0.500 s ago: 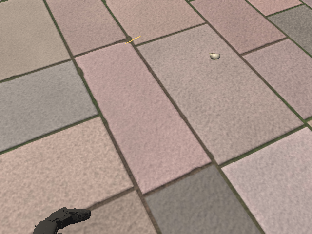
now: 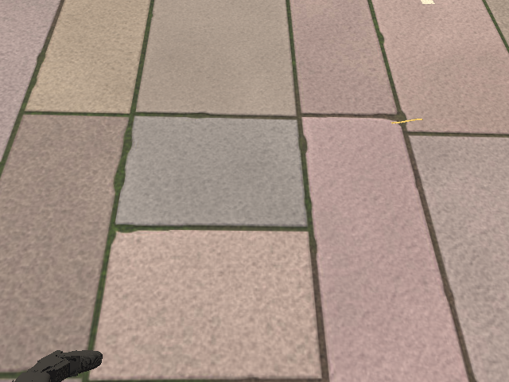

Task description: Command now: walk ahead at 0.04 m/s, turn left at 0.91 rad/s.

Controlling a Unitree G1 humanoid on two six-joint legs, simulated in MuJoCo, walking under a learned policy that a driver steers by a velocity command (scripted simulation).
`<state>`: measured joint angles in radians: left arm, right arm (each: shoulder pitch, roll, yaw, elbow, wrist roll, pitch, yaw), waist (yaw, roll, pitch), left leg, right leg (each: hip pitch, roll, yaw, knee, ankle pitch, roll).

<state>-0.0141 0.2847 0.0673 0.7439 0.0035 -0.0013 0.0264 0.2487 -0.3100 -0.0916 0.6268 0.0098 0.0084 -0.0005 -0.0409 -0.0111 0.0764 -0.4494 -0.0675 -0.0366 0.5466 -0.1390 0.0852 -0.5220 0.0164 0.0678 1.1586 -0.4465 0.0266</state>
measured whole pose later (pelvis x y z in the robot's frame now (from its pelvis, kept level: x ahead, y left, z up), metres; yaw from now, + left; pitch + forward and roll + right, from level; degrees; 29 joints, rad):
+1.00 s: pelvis +0.08 -0.10 -0.01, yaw -11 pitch +2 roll +1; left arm 0.12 0.32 0.08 0.58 -0.02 0.07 -0.02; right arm 0.17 -0.31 -0.09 0.66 0.01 0.00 -0.01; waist -0.02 0.03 0.07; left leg -0.25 0.12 0.14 0.65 -0.40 -0.05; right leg -0.37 -0.03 -0.03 0.61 -0.27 0.00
